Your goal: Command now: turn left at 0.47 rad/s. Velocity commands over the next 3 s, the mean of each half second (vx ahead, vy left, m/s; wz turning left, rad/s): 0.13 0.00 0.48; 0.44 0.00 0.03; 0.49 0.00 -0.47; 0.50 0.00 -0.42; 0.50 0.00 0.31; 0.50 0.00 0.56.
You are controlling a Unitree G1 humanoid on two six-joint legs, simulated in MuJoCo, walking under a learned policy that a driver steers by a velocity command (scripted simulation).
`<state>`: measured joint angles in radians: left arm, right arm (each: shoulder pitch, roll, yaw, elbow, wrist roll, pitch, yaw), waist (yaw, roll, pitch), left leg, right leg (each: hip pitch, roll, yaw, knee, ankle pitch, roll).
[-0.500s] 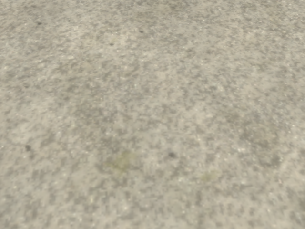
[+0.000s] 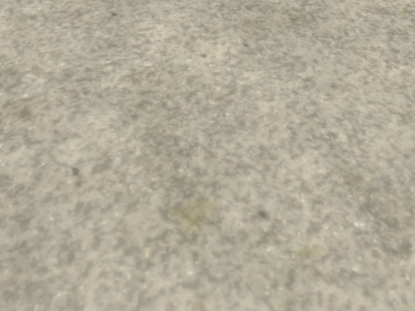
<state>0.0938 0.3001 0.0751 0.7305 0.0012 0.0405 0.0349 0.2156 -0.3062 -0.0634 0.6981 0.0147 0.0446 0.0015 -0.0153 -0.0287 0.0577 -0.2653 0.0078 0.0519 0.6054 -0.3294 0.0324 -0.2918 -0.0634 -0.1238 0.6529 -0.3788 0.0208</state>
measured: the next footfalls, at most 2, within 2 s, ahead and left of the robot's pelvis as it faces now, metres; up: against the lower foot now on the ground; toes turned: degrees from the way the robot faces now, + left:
right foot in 0.52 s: +0.14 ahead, -0.11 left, +0.00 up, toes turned +19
left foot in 0.96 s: +0.37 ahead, +0.23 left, +0.00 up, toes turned +15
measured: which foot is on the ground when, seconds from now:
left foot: down 0.00-0.52, up 0.54-0.94, down 0.96-1.00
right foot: up 0.00-0.50, down 0.52-0.98, up 1.00-1.00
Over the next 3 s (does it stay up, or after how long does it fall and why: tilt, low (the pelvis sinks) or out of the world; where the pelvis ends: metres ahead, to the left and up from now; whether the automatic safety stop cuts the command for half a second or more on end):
stays up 1.33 0.08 -0.01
